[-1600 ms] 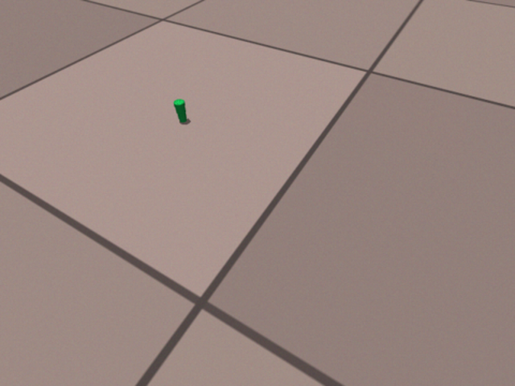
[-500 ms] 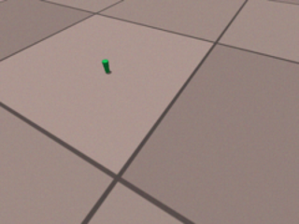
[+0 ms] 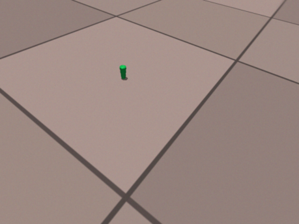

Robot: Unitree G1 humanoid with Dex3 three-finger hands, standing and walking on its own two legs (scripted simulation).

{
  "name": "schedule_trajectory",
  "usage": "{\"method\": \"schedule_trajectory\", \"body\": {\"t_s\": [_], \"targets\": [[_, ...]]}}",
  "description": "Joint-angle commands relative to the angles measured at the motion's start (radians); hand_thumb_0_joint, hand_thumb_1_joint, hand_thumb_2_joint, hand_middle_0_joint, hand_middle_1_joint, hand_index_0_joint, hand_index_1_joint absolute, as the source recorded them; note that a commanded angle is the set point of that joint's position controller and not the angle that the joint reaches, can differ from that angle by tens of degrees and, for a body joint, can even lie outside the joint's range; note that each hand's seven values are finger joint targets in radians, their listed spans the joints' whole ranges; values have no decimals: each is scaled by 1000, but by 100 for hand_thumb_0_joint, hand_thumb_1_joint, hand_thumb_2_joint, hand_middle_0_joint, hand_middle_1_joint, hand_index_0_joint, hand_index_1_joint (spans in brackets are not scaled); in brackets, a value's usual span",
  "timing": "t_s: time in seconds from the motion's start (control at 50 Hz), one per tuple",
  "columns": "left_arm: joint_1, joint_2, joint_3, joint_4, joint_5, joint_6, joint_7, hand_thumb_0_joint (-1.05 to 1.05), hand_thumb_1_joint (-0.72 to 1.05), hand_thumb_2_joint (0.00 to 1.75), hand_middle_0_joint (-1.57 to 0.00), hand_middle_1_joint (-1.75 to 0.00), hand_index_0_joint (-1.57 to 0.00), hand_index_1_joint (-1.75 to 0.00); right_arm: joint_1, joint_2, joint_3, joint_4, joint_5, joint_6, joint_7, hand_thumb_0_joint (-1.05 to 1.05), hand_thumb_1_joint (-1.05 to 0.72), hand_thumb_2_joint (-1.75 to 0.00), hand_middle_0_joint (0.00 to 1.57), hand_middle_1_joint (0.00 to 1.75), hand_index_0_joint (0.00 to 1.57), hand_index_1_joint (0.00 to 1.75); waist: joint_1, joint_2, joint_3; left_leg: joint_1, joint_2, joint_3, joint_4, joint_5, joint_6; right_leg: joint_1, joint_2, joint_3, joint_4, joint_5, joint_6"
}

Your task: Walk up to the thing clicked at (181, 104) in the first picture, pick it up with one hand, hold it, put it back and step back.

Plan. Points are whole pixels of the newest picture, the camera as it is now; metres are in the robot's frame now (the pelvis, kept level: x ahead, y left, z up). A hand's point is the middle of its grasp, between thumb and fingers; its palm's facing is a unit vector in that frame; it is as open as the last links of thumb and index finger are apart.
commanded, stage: walk up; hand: left
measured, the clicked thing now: (123, 72) +1.73 +0.28 -0.69
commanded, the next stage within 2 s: none
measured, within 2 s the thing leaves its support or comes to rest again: neither
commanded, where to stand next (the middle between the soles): +1.41 +0.03 m, yaw +4 degrees
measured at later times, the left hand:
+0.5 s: hand (85, 165) +0.34 +0.24 -0.12, palm faces +0.07 -0.93 -0.36, open 7.4 cm
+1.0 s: hand (87, 114) +0.59 +0.30 -0.14, palm faces -0.01 -0.95 -0.31, open 7.4 cm
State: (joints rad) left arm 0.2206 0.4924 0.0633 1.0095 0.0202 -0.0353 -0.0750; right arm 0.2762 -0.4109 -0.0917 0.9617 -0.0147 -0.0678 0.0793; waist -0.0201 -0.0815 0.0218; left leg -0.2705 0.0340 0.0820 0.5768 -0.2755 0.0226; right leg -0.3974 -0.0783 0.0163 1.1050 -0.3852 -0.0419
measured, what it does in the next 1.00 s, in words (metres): walks ahead: right foot, then left foot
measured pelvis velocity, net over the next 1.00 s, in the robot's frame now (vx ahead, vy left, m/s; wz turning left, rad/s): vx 0.55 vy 0.02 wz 0.06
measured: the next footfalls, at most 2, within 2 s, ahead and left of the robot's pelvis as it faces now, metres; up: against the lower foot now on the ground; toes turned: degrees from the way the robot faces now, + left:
right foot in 0.30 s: +0.34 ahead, -0.15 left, +0.00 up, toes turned -4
left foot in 0.70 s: +0.56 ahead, +0.13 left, +0.00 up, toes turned +11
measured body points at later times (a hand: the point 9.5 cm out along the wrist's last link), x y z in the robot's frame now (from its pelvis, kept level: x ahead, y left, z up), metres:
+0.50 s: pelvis +0.28 -0.03 +0.01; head +0.29 -0.05 +0.45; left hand +0.33 +0.29 -0.09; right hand +0.39 -0.35 -0.11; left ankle +0.28 +0.10 -0.67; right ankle +0.30 -0.15 -0.73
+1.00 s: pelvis +0.55 +0.02 +0.01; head +0.56 +0.04 +0.46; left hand +0.59 +0.34 -0.12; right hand +0.63 -0.30 -0.08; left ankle +0.52 +0.12 -0.73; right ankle +0.65 -0.13 -0.68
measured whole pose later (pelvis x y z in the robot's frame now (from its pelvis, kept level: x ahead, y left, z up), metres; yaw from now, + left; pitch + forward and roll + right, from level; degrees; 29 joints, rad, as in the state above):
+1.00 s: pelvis +0.55 +0.02 +0.01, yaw +3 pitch -2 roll +1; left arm 0.27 0.44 0.05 0.91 0.02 -0.04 -0.09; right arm 0.29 -0.39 -0.05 0.86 -0.01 -0.10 0.06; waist 0.00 -0.07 0.06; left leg -0.14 0.02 0.15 0.44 -0.27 0.04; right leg -0.55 -0.12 0.00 0.88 -0.25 0.00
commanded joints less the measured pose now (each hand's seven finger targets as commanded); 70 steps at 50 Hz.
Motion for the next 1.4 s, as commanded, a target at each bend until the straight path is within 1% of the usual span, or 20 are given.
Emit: {"method": "schedule_trajectory", "body": {"t_s": [0.0,0.12,0.2,0.26,0.28,0.3,0.32,0.4,0.6,0.66,0.68,0.7,0.72,0.82,0.98,1.12,1.14,1.18,1.28,1.38], "targets": [[-12,193,48,-83,-13,-24,-15,0,90,90,-20,-30,-20,-30,-46,-292,-53,-92,11,-47,-24,0,-90,-90,20,30,20,30,27,213,71,31,215,-296,-446,-289,169,-157,-67,3,-135,127,49],[-190,150,53,-165,-6,-31,-35,0,90,90,-20,-30,-20,-30,20,-309,-60,-100,14,-63,-29,0,-90,-90,20,30,20,30,-19,202,104,105,235,-241,-448,-168,190,-159,-79,-13,-412,258,36],[-176,117,51,-158,-6,-44,-28,0,90,90,-20,-30,-20,-30,36,-284,-55,-106,7,-54,-38,0,-90,-90,20,30,20,30,-7,171,25,160,203,-136,-286,232,157,-2,-12,-98,-512,254,12],[44,148,82,-100,-5,-55,-6,0,90,90,-20,-30,-20,-30,38,-247,-39,-127,8,-43,-45,0,-90,-90,20,30,20,30,116,55,-99,37,107,-40,144,456,98,405,68,-153,-577,183,-26],[202,223,111,-77,5,-63,10,0,90,90,-20,-30,-20,-30,59,-182,-17,-150,10,-44,-44,0,-90,-90,20,30,20,30,181,-133,-187,-164,22,6,478,229,56,598,-101,79,-640,2,-69],[235,308,117,-92,-6,-72,20,0,90,90,-20,-30,-20,-30,88,-147,0,-172,26,-46,-49,0,-90,-90,20,30,20,30,161,-253,-186,-427,-102,-49,645,-221,29,699,-382,585,-850,-100,-156],[153,309,113,-121,-23,-71,22,0,90,90,-20,-30,-20,-30,28,-236,-22,-153,14,-41,-61,0,-90,-90,20,30,20,30,154,-106,-127,-434,-24,-174,736,-221,35,564,-412,636,-870,-165,-222],[7,179,70,-150,-27,-77,29,0,90,90,-20,-30,-20,-30,45,-216,-19,-98,19,-31,-33,0,-90,-90,20,30,20,30,40,-77,50,-299,73,-165,503,-19,22,226,-207,168,-891,76,-149],[28,208,71,-203,-7,-87,15,0,90,90,-20,-30,-20,-30,-141,-173,-35,-155,-2,-25,17,0,-90,-90,20,30,20,30,62,2,23,-103,59,-12,7,182,-15,182,-178,-36,-850,119,-150],[54,187,50,-207,-9,-73,20,0,90,90,-20,-30,-20,-30,-10,-219,-56,-112,-14,-30,2,0,-90,-90,20,30,20,30,-15,129,-52,168,-8,31,-34,84,23,121,-126,-109,-554,351,-113],[86,133,30,-210,-9,-67,27,0,90,90,-20,-30,-20,-30,160,-280,-78,-75,-33,-35,-12,0,-90,-90,20,30,20,30,-99,270,-138,353,43,-62,-69,-38,72,15,-74,-140,-248,347,-79],[132,59,11,-230,-29,-64,31,0,90,90,-20,-30,-20,-30,213,-380,-104,-93,-35,-41,-31,0,-90,-90,20,30,20,30,-102,484,-183,518,329,-579,-202,-181,167,-274,78,-138,58,-39,-17],[115,173,35,-217,-29,-57,46,0,90,90,-20,-30,-20,-30,189,-406,-111,-120,9,-40,-34,0,-90,-90,20,30,20,30,-108,306,-234,493,422,-809,-323,-235,249,-297,83,40,113,-148,-23],[158,147,29,-143,-32,-49,30,0,90,90,-20,-30,-20,-30,4,-253,-41,-155,25,-52,-47,0,-90,-90,20,30,20,30,25,217,-14,134,263,-237,-299,222,169,-173,-43,71,1,50,13],[-37,107,34,-201,-3,-31,-18,0,90,90,-20,-30,-20,-30,44,-277,-48,-164,16,-62,-42,0,-90,-90,20,30,20,30,-24,197,41,158,219,-114,-349,165,180,-183,-57,-39,-366,247,36],[57,136,65,-161,-6,-48,-6,0,90,90,-20,-30,-20,-30,18,-252,-36,-187,10,-41,-57,0,-90,-90,20,30,20,30,78,81,-56,40,176,-34,12,318,108,282,35,-89,-563,223,-18],[154,186,89,-135,-1,-59,6,0,90,90,-20,-30,-20,-30,83,-190,-11,-182,10,-42,-54,0,-90,-90,20,30,20,30,114,-74,-132,-75,99,20,272,226,71,459,-24,20,-635,104,-44],[216,302,106,-154,-17,-62,25,0,90,90,-20,-30,-20,-30,78,-223,-8,-185,18,-34,-62,0,-90,-90,20,30,20,30,139,-174,-143,-402,-37,-42,627,-259,17,582,-367,646,-839,-21,-223],[35,175,65,-198,-28,-64,37,0,90,90,-20,-30,-20,-30,111,-224,-14,-103,16,-14,-42,0,-90,-90,20,30,20,30,28,-60,25,-269,76,-123,500,-49,8,214,-191,192,-853,147,-163],[28,190,73,-235,-12,-73,27,0,90,90,-20,-30,-20,-30,23,-204,-23,-123,-9,-7,-14,0,-90,-90,20,30,20,30,46,-37,47,-260,95,-65,231,5,-32,159,-187,109,-903,-44,-193]]}}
